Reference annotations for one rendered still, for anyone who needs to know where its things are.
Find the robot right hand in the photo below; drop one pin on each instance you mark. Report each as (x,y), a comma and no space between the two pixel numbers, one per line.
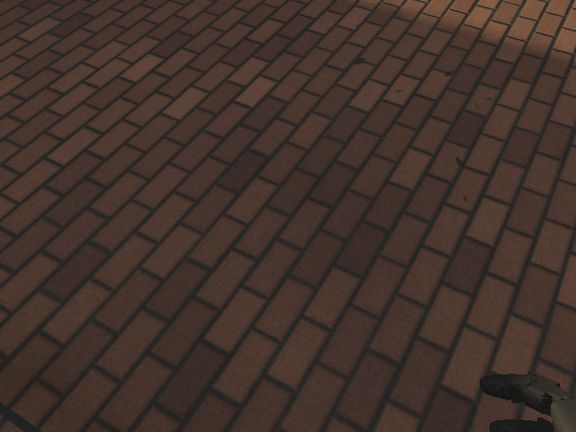
(538,393)

